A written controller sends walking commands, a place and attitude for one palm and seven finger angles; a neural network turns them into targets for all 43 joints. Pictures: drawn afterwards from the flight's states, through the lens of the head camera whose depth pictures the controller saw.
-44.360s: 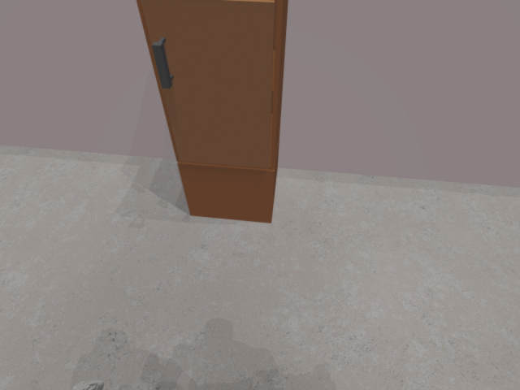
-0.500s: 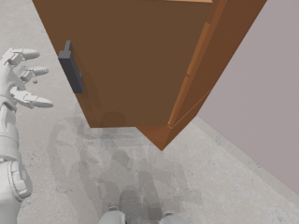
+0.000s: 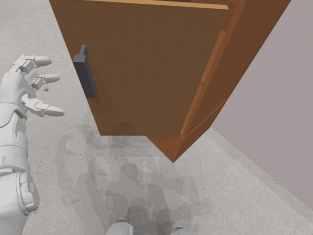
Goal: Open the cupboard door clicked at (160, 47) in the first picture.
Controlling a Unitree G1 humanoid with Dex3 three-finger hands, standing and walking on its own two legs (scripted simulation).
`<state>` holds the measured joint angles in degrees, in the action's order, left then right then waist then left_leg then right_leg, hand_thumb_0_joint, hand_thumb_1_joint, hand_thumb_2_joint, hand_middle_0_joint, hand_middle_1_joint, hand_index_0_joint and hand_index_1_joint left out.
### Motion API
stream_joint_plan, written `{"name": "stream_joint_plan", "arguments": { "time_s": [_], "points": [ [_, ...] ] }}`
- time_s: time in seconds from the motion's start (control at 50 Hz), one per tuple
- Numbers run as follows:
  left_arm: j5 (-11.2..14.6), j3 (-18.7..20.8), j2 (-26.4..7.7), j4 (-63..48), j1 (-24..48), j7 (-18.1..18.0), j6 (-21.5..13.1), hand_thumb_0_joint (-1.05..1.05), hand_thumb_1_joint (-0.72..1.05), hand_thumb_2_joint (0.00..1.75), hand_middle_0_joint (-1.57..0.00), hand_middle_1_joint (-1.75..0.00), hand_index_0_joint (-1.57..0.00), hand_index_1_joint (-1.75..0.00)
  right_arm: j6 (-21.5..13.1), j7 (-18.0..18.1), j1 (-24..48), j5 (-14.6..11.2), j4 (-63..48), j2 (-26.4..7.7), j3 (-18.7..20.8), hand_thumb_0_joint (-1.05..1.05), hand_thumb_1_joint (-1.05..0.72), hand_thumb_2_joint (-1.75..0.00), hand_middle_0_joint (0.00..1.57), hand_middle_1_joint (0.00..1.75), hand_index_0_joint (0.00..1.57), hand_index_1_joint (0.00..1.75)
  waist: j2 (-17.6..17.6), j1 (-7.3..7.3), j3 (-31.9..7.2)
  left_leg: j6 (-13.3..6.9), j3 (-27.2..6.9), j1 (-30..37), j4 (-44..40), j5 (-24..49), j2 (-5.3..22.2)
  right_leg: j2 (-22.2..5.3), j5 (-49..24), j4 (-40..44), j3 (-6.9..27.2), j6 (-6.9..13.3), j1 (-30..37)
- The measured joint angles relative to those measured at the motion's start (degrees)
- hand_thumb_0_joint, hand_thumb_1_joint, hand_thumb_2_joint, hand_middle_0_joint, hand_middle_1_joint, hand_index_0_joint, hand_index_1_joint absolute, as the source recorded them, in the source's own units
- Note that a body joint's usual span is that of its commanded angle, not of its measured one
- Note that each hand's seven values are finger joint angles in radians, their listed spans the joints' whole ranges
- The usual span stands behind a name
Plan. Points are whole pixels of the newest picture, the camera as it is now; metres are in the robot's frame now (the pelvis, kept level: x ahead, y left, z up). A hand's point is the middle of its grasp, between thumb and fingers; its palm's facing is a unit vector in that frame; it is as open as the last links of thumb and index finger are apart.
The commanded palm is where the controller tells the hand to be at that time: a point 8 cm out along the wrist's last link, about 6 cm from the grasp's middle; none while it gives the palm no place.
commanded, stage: move the hooked fingers beside the handle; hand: left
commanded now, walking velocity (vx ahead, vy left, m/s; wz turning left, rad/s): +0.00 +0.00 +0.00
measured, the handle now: (87, 72) +0.51 +0.18 +0.09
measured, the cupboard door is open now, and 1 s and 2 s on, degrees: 48 48 48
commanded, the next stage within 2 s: slide the fingers in behind the handle in 0.08 s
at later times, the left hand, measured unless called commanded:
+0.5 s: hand (58, 87) +0.46 +0.24 +0.09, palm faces +0.02 -1.00 +0.00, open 14.0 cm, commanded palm +0.43 +0.28 +0.09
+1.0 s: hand (72, 88) +0.45 +0.21 +0.09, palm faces +0.03 -1.00 +0.01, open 14.0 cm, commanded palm +0.43 +0.25 +0.09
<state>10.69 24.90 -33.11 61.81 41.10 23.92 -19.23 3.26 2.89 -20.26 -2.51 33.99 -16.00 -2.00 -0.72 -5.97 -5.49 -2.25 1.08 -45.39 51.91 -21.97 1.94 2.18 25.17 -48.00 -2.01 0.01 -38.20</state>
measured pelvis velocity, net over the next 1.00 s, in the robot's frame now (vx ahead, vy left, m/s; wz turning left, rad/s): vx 0.00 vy -0.01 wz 0.00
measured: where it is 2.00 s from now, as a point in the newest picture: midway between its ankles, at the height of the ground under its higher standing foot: outside the picture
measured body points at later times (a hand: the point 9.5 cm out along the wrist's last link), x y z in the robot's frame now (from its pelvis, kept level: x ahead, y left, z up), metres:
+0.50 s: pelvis +0.00 +0.00 +0.00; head +0.09 +0.02 +0.44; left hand +0.45 +0.29 +0.09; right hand +0.03 -0.27 -0.11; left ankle +0.03 +0.09 -0.69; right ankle -0.02 -0.13 -0.69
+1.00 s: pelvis +0.00 -0.01 +0.00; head +0.08 +0.01 +0.44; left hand +0.45 +0.26 +0.09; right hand +0.05 -0.27 -0.11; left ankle +0.03 +0.09 -0.69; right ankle -0.02 -0.13 -0.69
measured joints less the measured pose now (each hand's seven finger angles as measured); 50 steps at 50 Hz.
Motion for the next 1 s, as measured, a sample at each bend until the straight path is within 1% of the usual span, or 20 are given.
{"name": "stream_joint_plan", "arguments": {
  "time_s": [0.08,0.16,0.26,0.36,0.52,0.74,0.9,1.0],
  "points": [
    [-0.16,-0.59,-0.53,1.17,1.57,0.34,-0.06,-0.01,-0.5,0.3,-0.3,-1.2,-0.3,-1.2,-0.13,0.22,0.03,0.04,0.59,-0.24,-0.03,0.01,-0.9,-0.9,0.2,0.3,0.21,0.3,0.16,-0.12,0.26,0.06,-0.41,-0.91,0.53,0.08,-0.09,-0.04,0.07,-0.51,-0.42,0.08,-0.74],
    [0.02,-1.07,-0.3,0.69,2.01,0.29,-0.21,-0.01,-0.5,0.3,-0.3,-1.2,-0.3,-1.2,-0.23,0.2,-0.37,0.14,1.08,-0.46,0.23,0.01,-0.9,-0.9,0.2,0.3,0.2,0.3,0.08,-0.28,0.41,0.09,-0.57,-1.4,0.76,0.12,-0.08,-0.02,0.03,-0.63,-0.57,0.11,-1.13],
    [-0.11,-0.57,-0.29,0.38,1.76,-0.09,0.21,-0.01,-0.5,0.3,-0.3,-1.2,-0.3,-1.2,-0.07,0.09,-1.1,0.14,1.16,-0.46,0.35,0.01,-0.9,-0.9,0.2,0.3,0.2,0.3,0.08,-0.76,0.24,0.06,-0.28,-1.48,0.68,0.08,0.08,0.11,-0.06,-0.58,-0.25,0.07,-1.38],
    [0.22,-1.14,0.98,-1.13,0.8,-0.97,0.24,-0.01,-0.5,0.3,-0.3,-1.2,-0.3,-1.2,0.12,-0.21,-1.99,0.13,1.21,-0.24,0.52,0.01,-0.9,-0.9,0.2,0.3,0.2,0.3,-0.12,-0.78,0.07,0.02,-0.02,-1.0,0.41,-0.03,0.15,0.15,-0.08,-0.29,0.04,0.02,-0.98],
    [-0.25,-1.21,2.8,-2.83,-0.7,-2.99,0.4,-0.01,-0.5,0.3,-0.3,-1.2,-0.3,-1.2,0.32,-0.67,-2.09,0.19,0.88,0.39,0.49,0.01,-0.9,-0.9,0.2,0.3,0.2,0.3,-0.27,-0.81,-0.2,0.02,0.4,-0.22,0.09,-0.17,0.23,0.2,-0.02,-0.14,0.48,-0.01,-0.45],
    [0.13,-3.13,5.15,-4.53,-1.78,-4.71,0.4,-0.01,-0.5,0.3,-0.3,-1.2,-0.3,-1.2,0.08,-1.0,-1.01,0.0,0.6,0.7,0.66,0.01,-0.9,-0.9,0.2,0.3,0.2,0.3,-0.37,-0.14,-0.44,0.15,0.19,0.64,0.05,-0.25,0.12,0.13,0.21,-0.2,0.28,0.1,0.46],
    [-0.33,-5.26,7.03,-3.88,-0.26,-6.78,0.4,-0.01,-0.5,0.3,-0.3,-1.2,-0.3,-1.2,-0.24,-1.09,-0.02,0.08,0.9,0.5,0.72,0.01,-0.9,-0.9,0.2,0.3,0.2,0.3,-0.37,0.16,-0.19,0.28,-0.22,0.43,0.27,-0.03,-0.17,-0.1,0.37,-0.74,-0.16,0.24,0.29],
    [-0.97,-4.93,7.46,-2.49,0.86,-7.9,0.06,-0.01,-0.5,0.3,-0.3,-1.2,-0.3,-1.2,-0.32,-1.22,0.27,0.23,1.05,0.55,0.54,0.01,-0.9,-0.9,0.2,0.3,0.2,0.3,-0.22,-0.17,-0.1,0.4,-0.1,0.18,0.37,0.05,-0.08,-0.04,0.42,-1.19,-0.03,0.35,-0.19]
  ]
}}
